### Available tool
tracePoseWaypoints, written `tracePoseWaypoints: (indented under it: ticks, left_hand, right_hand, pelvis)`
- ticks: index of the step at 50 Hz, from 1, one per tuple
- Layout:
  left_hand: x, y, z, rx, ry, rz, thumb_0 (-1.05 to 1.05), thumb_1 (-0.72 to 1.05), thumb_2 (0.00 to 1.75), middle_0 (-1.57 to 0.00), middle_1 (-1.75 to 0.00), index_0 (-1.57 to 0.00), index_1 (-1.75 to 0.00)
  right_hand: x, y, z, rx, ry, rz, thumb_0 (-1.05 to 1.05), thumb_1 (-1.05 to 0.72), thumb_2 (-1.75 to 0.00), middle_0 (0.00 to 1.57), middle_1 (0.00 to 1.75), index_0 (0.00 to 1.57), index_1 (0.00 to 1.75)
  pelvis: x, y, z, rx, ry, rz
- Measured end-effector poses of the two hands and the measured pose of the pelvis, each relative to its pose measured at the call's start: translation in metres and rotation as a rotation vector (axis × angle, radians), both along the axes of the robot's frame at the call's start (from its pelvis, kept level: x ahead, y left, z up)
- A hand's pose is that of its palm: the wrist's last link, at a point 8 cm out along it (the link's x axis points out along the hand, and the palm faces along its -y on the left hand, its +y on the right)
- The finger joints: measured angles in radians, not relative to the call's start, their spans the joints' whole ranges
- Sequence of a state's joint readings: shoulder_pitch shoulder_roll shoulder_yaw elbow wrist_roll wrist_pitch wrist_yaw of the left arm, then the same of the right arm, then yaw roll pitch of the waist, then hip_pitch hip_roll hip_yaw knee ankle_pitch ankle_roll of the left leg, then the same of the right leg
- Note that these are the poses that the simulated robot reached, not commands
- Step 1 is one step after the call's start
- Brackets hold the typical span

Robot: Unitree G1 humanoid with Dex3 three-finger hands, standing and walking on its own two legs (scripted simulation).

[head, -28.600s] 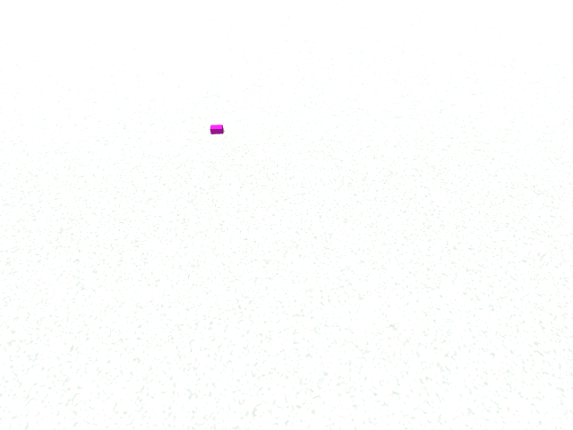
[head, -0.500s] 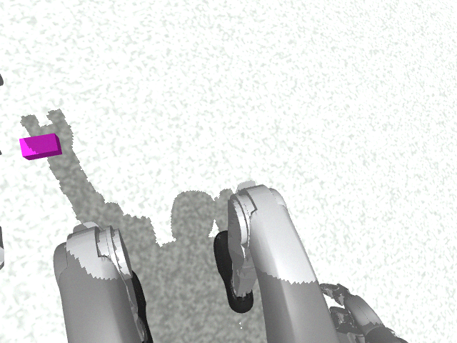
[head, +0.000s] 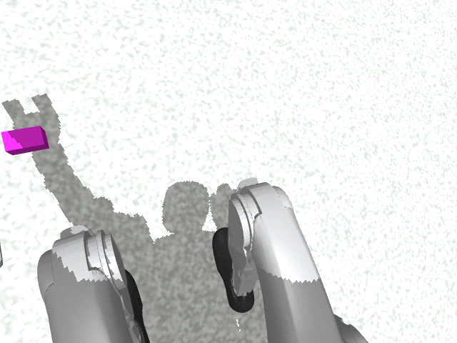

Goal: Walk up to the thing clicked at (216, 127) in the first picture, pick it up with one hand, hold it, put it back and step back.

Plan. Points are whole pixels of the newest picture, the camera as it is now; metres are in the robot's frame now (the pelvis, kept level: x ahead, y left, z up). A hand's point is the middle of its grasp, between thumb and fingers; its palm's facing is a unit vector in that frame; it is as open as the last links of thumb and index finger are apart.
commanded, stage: home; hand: left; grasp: from above
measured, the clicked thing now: (26, 140) +0.52 +0.28 -0.32
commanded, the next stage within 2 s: none
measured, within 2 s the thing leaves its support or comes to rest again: neither
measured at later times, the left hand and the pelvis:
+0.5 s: hand out of the picture +0.35 +0.27 +0.06, palm faces -0.23 -0.69 -0.68, open 7.6 cm; pelvis +0.01 +0.00 +0.16, yaw +5 degrees
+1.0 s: hand out of the picture +0.26 +0.21 +0.26, palm faces +0.17 -0.96 -0.24, open 7.4 cm; pelvis +0.06 +0.00 +0.34, yaw +8 degrees
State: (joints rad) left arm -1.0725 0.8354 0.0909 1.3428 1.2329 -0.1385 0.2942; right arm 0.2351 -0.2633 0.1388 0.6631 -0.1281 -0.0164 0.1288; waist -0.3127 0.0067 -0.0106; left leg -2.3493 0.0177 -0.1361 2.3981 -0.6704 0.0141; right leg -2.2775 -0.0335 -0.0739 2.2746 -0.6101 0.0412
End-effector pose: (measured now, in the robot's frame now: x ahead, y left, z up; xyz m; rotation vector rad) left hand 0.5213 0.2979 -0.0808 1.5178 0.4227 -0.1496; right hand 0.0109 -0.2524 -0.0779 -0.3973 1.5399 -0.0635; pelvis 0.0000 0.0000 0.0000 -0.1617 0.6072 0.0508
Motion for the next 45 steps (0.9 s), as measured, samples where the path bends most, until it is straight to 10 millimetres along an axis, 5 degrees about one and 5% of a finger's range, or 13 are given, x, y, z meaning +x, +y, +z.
tracePoseWaypoints:
  ticks: [5, 11, 20, 29, 36, 45]
  left_hand:
    - [-0.012, 0.007, 0.032, -0.052, 0.017, 0.077, 0.0, -0.03, 0.85, -0.26, -0.62, -0.25, -0.63]
    - [-0.055, 0.013, 0.083, -0.213, 0.04, 0.159, 0.0, 0.25, 0.87, -0.23, -0.51, -0.22, -0.52]
    - [-0.141, 0.011, 0.15, -0.478, 0.054, 0.302, 0.0, 0.71, 0.88, -0.22, -0.35, -0.22, -0.35]
    - [-0.205, -0.005, 0.215, -0.705, 0.032, 0.512, 0.0, 0.86, 0.89, -0.22, -0.31, -0.22, -0.31]
    - [-0.241, -0.023, 0.264, -0.889, 0.045, 0.679, 0.0, 0.89, 0.9, -0.21, -0.3, -0.21, -0.3]
    - [-0.271, -0.035, 0.33, -1.052, 0.055, 0.85, 0.01, 0.9, 0.9, -0.21, -0.3, -0.21, -0.3]
  right_hand:
    - [0.016, 0.001, 0.012, 0.024, -0.045, -0.034, 0.0, -0.9, -0.9, 0.2, 0.3, 0.2, 0.3]
    - [0.05, -0.007, 0.041, 0.032, -0.116, -0.03, 0.0, -0.9, -0.9, 0.2, 0.3, 0.2, 0.3]
    - [0.133, -0.011, 0.104, 0.027, -0.336, 0.051, 0.0, -0.91, -0.9, 0.2, 0.3, 0.2, 0.3]
    - [0.206, 0.016, 0.178, 0.083, -0.603, 0.1, 0.0, -0.91, -0.9, 0.2, 0.3, 0.2, 0.3]
    - [0.228, 0.035, 0.237, 0.12, -0.727, 0.094, 0.01, -0.91, -0.9, 0.2, 0.3, 0.2, 0.3]
    - [0.225, 0.039, 0.307, 0.087, -0.766, 0.062, 0.01, -0.9, -0.9, 0.2, 0.3, 0.2, 0.3]
  pelvis:
    - [0.003, 0.001, 0.021, 0.003, 0.023, 0.006]
    - [0.005, 0.003, 0.061, 0.015, 0.036, 0.02]
    - [0.005, 0.003, 0.128, 0.041, -0.001, 0.04]
    - [0.011, -0.002, 0.192, 0.072, -0.075, 0.062]
    - [0.022, -0.004, 0.243, 0.091, -0.144, 0.069]
    - [0.047, -0.003, 0.308, 0.107, -0.233, 0.083]
